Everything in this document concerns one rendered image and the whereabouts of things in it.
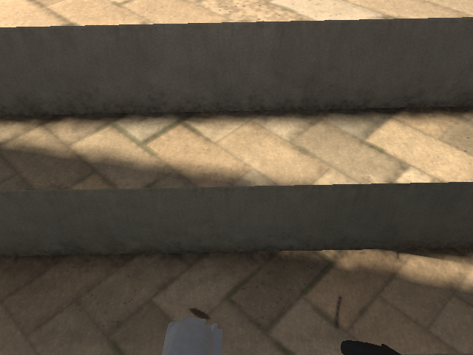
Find right robot hand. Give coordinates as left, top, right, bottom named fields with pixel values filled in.
left=341, top=340, right=401, bottom=355

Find robot left thigh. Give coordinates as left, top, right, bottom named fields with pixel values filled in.
left=162, top=317, right=222, bottom=355

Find robot left shin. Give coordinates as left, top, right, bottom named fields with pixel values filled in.
left=163, top=321, right=177, bottom=347

